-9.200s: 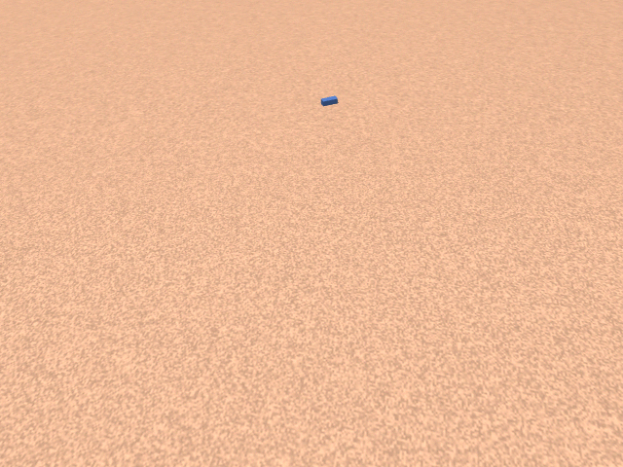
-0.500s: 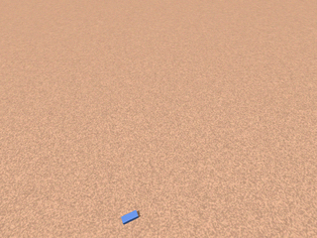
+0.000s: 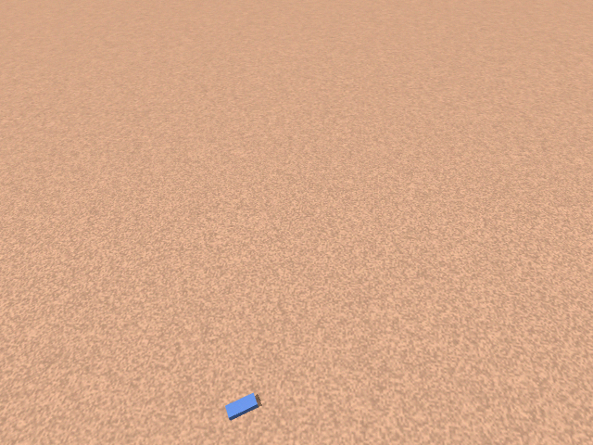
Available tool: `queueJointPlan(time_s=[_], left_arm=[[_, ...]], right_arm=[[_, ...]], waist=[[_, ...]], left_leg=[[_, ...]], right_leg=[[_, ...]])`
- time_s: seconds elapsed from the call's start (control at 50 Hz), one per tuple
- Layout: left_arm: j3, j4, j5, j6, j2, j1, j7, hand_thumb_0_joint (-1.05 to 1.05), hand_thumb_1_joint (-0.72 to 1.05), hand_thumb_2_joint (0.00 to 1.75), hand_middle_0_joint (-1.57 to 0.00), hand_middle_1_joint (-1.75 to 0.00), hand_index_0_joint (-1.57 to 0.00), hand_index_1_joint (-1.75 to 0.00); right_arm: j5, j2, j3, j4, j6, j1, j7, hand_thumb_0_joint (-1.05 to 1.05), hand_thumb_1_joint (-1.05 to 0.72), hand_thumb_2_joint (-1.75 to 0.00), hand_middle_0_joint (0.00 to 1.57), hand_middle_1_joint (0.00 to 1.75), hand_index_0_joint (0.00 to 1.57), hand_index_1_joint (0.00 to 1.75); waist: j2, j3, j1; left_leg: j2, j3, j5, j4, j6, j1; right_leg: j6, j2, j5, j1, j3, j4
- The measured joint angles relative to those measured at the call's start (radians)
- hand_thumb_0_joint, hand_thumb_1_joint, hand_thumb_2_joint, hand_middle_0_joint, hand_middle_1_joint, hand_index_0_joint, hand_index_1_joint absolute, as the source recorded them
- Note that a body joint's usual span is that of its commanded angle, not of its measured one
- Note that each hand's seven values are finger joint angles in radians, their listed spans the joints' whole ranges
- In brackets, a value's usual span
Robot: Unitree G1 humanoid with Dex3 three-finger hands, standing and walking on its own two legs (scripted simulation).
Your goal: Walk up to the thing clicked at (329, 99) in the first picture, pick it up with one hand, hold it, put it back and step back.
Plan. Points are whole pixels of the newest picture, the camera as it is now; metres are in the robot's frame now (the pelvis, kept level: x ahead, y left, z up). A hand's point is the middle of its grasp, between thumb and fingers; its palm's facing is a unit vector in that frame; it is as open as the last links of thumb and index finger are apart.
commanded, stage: stand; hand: left
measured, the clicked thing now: (241, 406) +0.39 +0.22 -0.77
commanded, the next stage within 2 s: none
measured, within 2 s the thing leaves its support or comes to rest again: neither
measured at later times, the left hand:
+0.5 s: hand out of the picture +0.06 +0.26 -0.16, palm faces -0.03 -0.94 -0.34, open 7.4 cm
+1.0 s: hand out of the picture +0.07 +0.26 -0.16, palm faces -0.03 -0.94 -0.34, open 7.4 cm
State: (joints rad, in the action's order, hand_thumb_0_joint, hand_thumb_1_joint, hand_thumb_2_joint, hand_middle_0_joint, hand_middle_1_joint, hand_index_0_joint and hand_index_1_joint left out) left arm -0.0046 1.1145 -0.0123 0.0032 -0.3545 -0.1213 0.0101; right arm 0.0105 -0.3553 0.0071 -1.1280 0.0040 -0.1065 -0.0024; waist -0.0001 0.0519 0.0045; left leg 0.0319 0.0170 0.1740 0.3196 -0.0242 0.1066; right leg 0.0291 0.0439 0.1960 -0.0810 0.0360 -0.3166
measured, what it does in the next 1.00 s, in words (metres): stands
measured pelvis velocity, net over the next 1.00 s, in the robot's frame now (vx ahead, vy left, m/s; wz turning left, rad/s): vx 0.00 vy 0.00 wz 0.00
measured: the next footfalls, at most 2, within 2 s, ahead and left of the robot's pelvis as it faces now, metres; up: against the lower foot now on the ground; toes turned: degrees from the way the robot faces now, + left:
none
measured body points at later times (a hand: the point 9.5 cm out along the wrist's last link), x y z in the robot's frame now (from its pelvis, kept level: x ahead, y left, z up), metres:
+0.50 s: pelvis +0.00 +0.00 +0.00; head +0.01 +0.00 +0.45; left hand +0.07 +0.30 -0.13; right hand +0.08 -0.30 -0.13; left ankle +0.00 +0.13 -0.75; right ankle -0.01 -0.14 -0.75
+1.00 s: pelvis +0.00 +0.00 +0.00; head +0.01 +0.00 +0.45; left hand +0.07 +0.30 -0.13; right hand +0.08 -0.30 -0.13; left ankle +0.00 +0.13 -0.75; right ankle -0.01 -0.14 -0.75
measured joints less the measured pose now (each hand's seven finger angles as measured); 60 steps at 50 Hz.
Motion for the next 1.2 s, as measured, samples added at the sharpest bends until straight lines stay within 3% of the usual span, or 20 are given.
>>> queueJointPlan(time_s=[1.2], left_arm=[[-0.002,-0.005,-0.001,0.0,0.002,-0.005,-0.001,0.0,0.91,0.9,-0.2,-0.3,-0.2,-0.3]], right_arm=[[0.0,0.0,-0.003,0.0,0.001,-0.002,-0.001,0.0,-0.91,-0.9,0.2,0.3,0.2,0.3]], waist=[[0.002,0.002,0.0]], left_leg=[[-0.002,0.002,-0.001,-0.002,0.002,-0.001]], right_leg=[[0.002,0.003,0.001,-0.002,-0.002,-0.002]])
